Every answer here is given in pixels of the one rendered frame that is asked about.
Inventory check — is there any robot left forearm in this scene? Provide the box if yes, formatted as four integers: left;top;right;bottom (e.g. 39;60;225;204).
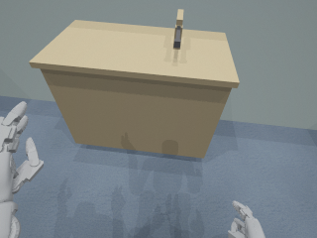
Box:
0;201;22;238

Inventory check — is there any right robot hand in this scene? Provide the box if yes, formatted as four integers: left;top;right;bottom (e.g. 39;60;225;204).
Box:
228;200;265;238

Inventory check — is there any left robot hand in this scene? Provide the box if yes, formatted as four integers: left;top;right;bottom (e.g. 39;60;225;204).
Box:
0;101;44;203

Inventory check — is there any counter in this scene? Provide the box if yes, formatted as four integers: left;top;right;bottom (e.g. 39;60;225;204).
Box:
29;9;240;159

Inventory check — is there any tap lever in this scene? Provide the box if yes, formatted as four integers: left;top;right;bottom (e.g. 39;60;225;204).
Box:
173;26;181;49

